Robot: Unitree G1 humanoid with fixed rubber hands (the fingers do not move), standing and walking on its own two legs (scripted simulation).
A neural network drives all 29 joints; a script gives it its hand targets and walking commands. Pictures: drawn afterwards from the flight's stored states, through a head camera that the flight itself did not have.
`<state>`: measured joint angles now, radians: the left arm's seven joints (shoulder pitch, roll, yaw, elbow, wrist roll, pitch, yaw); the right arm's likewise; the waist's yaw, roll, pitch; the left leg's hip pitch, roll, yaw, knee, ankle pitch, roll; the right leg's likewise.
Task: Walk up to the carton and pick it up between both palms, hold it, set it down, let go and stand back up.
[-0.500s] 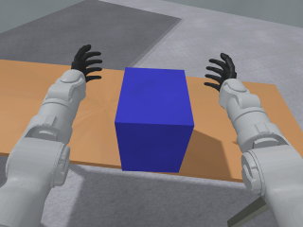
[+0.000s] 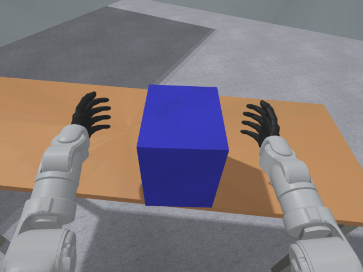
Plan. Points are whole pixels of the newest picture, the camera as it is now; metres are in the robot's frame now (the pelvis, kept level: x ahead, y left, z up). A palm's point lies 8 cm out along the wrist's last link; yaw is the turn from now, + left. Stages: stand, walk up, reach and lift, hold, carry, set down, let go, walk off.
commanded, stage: set down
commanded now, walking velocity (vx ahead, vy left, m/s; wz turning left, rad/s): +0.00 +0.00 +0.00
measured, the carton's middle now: (180, 147) +0.42 +0.02 +0.05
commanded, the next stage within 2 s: none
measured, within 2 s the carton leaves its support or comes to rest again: neither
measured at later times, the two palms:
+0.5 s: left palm (80, 164) +0.31 +0.23 +0.10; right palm (274, 175) +0.31 -0.18 +0.09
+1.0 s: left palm (71, 210) +0.24 +0.23 +0.05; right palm (278, 220) +0.24 -0.18 +0.04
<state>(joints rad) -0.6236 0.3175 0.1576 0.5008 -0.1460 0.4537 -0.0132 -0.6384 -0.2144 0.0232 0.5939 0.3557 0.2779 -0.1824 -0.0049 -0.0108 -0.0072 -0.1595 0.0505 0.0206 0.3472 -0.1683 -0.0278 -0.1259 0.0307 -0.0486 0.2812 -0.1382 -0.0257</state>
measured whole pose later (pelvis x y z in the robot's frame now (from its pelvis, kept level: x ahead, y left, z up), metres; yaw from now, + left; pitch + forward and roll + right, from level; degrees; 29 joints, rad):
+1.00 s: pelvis +0.02 +0.01 +0.00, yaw -2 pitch -3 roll +0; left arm 0.19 0.24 0.05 -0.03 -0.19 0.16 0.00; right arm 0.25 -0.13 0.00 -0.06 0.20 0.09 -0.09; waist 0.05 -0.01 0.04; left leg -0.07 0.04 0.05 0.30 -0.18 -0.02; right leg -0.07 0.02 -0.01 0.28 -0.16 -0.02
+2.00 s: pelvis +0.02 +0.01 +0.00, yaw -1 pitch -3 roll +0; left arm 0.27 0.22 0.00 0.38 -0.05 0.08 -0.01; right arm 0.28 -0.17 -0.01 0.51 0.04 -0.14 -0.01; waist 0.03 0.01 0.06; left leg -0.06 0.04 0.05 0.33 -0.21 -0.02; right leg -0.06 0.02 -0.02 0.31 -0.20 -0.02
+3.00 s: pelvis +0.01 +0.01 -0.01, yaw -1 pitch -2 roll +0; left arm 0.32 0.25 0.04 0.65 0.03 -0.03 -0.01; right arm 0.30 -0.26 -0.05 0.73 -0.02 -0.04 0.00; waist 0.01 0.01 0.00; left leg -0.18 0.03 0.04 0.47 -0.26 0.00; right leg -0.17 0.01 -0.03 0.45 -0.25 -0.01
